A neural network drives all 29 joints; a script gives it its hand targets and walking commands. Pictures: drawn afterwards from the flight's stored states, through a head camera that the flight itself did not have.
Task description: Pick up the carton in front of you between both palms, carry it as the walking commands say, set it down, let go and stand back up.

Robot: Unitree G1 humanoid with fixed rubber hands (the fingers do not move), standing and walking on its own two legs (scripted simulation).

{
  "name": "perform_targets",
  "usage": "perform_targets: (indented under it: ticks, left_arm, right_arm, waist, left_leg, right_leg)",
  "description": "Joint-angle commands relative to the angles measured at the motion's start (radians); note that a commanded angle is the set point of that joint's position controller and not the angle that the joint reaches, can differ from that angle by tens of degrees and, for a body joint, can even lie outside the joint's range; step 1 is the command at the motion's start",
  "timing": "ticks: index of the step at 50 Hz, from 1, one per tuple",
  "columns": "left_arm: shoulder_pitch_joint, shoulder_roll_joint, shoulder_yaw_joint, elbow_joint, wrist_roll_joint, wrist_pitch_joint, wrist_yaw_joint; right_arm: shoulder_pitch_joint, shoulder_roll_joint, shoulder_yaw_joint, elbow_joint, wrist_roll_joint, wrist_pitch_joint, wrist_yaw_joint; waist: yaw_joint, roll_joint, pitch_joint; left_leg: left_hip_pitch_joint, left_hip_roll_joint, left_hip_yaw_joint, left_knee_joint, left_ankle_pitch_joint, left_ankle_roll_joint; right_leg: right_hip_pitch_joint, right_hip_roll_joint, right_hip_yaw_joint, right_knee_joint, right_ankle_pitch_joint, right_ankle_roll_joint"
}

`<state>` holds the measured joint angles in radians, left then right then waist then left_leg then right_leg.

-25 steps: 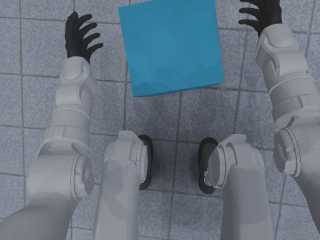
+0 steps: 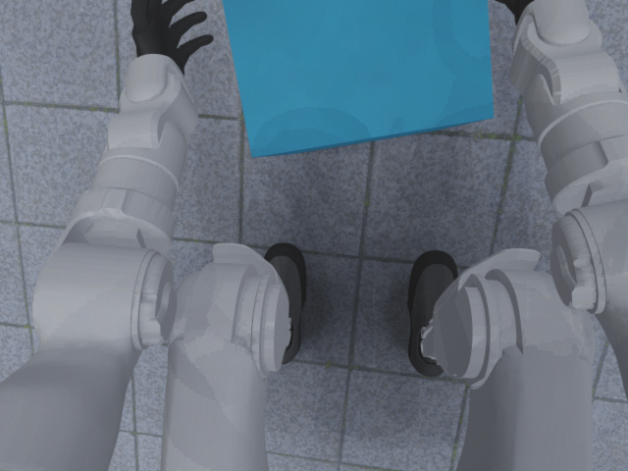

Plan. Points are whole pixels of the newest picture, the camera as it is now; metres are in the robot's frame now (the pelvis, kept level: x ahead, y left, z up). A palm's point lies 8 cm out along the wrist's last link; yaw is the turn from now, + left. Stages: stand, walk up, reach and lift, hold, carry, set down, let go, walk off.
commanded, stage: reach and lift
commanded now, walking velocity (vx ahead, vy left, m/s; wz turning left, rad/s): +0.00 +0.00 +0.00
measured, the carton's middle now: (353, 51) +0.52 +0.00 -0.24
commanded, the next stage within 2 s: none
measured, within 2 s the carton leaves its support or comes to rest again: leaves its support in 0.62 s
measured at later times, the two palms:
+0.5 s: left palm (189, 45) +0.52 +0.16 -0.16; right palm out of the picture +0.55 -0.14 -0.17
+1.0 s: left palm (111, 23) +0.49 +0.14 +0.00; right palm out of the picture +0.51 -0.16 +0.00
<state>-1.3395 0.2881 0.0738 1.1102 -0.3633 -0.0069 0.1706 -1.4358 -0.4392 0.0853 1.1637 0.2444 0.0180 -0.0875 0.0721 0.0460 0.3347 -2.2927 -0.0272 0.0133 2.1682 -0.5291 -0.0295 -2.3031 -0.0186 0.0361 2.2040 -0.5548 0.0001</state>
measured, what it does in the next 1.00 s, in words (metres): rises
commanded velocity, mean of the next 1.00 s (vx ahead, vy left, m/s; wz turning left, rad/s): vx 0.00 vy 0.00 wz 0.00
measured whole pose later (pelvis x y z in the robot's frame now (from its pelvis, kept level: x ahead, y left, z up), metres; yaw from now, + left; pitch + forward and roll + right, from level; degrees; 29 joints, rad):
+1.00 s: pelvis +0.00 +0.00 +0.06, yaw -3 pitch +40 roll +2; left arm -1.04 -0.01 0.53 0.73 0.12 0.30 0.10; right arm -1.17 -0.10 -0.35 0.90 -0.17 0.30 -0.05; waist 0.05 0.00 -0.09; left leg -2.14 -0.04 -0.02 1.97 -0.54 -0.05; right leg -2.17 0.05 0.04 1.98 -0.51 0.01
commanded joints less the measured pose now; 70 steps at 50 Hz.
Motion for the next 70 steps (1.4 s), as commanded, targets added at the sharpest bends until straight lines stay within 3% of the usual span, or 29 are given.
perform_targets:
  ticks: [1, 8, 13, 17, 21, 24, 27, 31, 34, 38, 41, 46, 49, 53, 58, 70]
  left_arm:
    - [-0.135, 0.039, 0.029, -0.075, 0.025, -0.019, 0.001]
    - [-0.149, 0.026, 0.053, -0.07, 0.083, -0.027, -0.001]
    - [-0.223, -0.079, -0.007, -0.082, 0.061, -0.033, -0.007]
    - [-0.23, -0.139, 0.026, -0.03, 0.099, -0.038, -0.003]
    - [-0.48, -0.588, -0.083, -0.077, 0.115, -0.022, -0.106]
    - [-0.569, -0.795, -0.07, -0.124, 0.17, 0.02, -0.188]
    - [-0.579, -0.908, -0.065, -0.167, 0.184, 0.047, -0.225]
    - [-0.598, -1.048, -0.129, -0.278, 0.121, 0.074, -0.243]
    - [-0.594, -1.124, -0.184, -0.372, 0.09, 0.106, -0.244]
    - [-0.592, -1.161, -0.227, -0.544, 0.131, 0.162, -0.26]
    - [-0.547, -1.186, -0.223, -0.586, 0.196, 0.219, -0.279]
    - [-0.415, -1.219, -0.062, -0.435, 0.367, 0.306, -0.313]
    - [-0.411, -1.244, -0.023, -0.399, 0.415, 0.325, -0.329]
    - [-0.378, -1.281, -0.001, -0.371, 0.447, 0.339, -0.344]
    - [-0.316, -1.32, -0.019, -0.38, 0.454, 0.353, -0.358]
    - [-0.144, -1.4, -0.191, -0.476, 0.388, 0.374, -0.374]
  right_arm:
    - [-0.251, -0.083, -0.043, -0.074, -0.022, -0.018, 0.001]
    - [-0.243, -0.042, -0.041, -0.004, -0.014, -0.026, 0.011]
    - [-0.309, 0.051, 0.012, -0.002, 0.002, -0.037, 0.012]
    - [-0.33, 0.1, 0.009, 0.016, -0.036, -0.045, 0.002]
    - [-0.498, 0.603, 0.111, -0.001, -0.038, -0.028, 0.092]
    - [-0.514, 0.838, 0.08, -0.022, -0.092, 0.006, 0.164]
    - [-0.5, 0.958, 0.063, -0.067, -0.113, 0.029, 0.19]
    - [-0.541, 1.096, 0.118, -0.223, -0.066, 0.047, 0.189]
    - [-0.551, 1.171, 0.162, -0.362, -0.054, 0.075, 0.178]
    - [-0.463, 1.285, 0.175, -0.479, -0.096, 0.144, 0.185]
    - [-0.368, 1.368, 0.142, -0.465, -0.148, 0.207, 0.204]
    - [-0.247, 1.411, -0.028, -0.299, -0.286, 0.283, 0.251]
    - [-0.224, 1.395, -0.122, -0.248, -0.353, 0.297, 0.26]
    - [-0.208, 1.397, -0.168, -0.241, -0.397, 0.303, 0.262]
    - [-0.173, 1.437, -0.137, -0.288, -0.393, 0.313, 0.275]
    - [-0.023, 1.545, 0.045, -0.449, -0.319, 0.342, 0.286]
  waist:
    - [-0.015, -0.146, -1.219]
    - [0.011, -0.108, -1.102]
    - [-0.004, -0.111, -1.113]
    - [-0.007, -0.117, -1.11]
    - [-0.011, -0.136, -1.108]
    - [-0.014, -0.137, -1.081]
    - [-0.011, -0.131, -1.128]
    - [-0.003, -0.137, -1.392]
    - [-0.016, -0.16, -1.581]
    - [-0.023, -0.168, -1.69]
    - [-0.008, -0.154, -1.62]
    - [0.02, -0.132, -1.306]
    - [-0.006, -0.11, -1.271]
    - [-0.021, -0.089, -1.316]
    - [-0.019, -0.088, -1.408]
    - [-0.025, -0.098, -1.469]
  left_leg:
    - [0.534, -0.015, 0.034, -0.171, 0.31, -0.035]
    - [0.508, -0.016, 0.034, -0.188, 0.263, -0.036]
    - [0.538, -0.029, 0.032, -0.199, 0.26, -0.035]
    - [0.564, -0.044, 0.031, -0.202, 0.254, -0.036]
    - [0.512, -0.075, 0.041, -0.184, 0.258, -0.019]
    - [0.477, -0.097, 0.061, -0.16, 0.226, -0.021]
    - [0.495, -0.107, 0.075, -0.147, 0.237, -0.015]
    - [0.588, -0.114, 0.098, -0.131, 0.339, -0.015]
    - [0.637, -0.122, 0.102, -0.137, 0.376, -0.017]
    - [0.639, -0.138, 0.111, -0.176, 0.353, -0.018]
    - [0.632, -0.144, 0.112, -0.243, 0.262, -0.013]
    - [0.538, -0.139, 0.098, -0.365, 0.067, 0.004]
    - [0.536, -0.139, 0.086, -0.423, 0.043, 0.002]
    - [0.605, -0.145, 0.081, -0.491, 0.058, 0.0]
    - [0.712, -0.15, 0.076, -0.564, 0.112, -0.001]
    - [0.936, -0.149, 0.047, -0.724, 0.208, -0.005]
  right_leg:
    - [0.664, 0.023, -0.016, -0.169, 0.294, 0.005]
    - [0.567, 0.03, -0.003, -0.194, 0.234, 0.002]
    - [0.575, 0.042, -0.008, -0.211, 0.221, -0.001]
    - [0.593, 0.053, -0.011, -0.222, 0.208, 0.003]
    - [0.584, 0.085, -0.013, -0.213, 0.248, -0.008]
    - [0.562, 0.107, -0.028, -0.196, 0.238, -0.016]
    - [0.581, 0.117, -0.042, -0.186, 0.254, -0.019]
    - [0.726, 0.132, -0.065, -0.163, 0.363, -0.016]
    - [0.851, 0.142, -0.084, -0.167, 0.416, -0.008]
    - [0.919, 0.157, -0.094, -0.211, 0.414, -0.001]
    - [0.842, 0.169, -0.097, -0.273, 0.303, 0.0]
    - [0.644, 0.173, -0.084, -0.406, 0.082, -0.008]
    - [0.648, 0.177, -0.078, -0.465, 0.057, -0.016]
    - [0.699, 0.183, -0.083, -0.534, 0.076, -0.013]
    - [0.799, 0.187, -0.082, -0.608, 0.128, -0.004]
    - [1.039, 0.19, -0.07, -0.762, 0.234, 0.016]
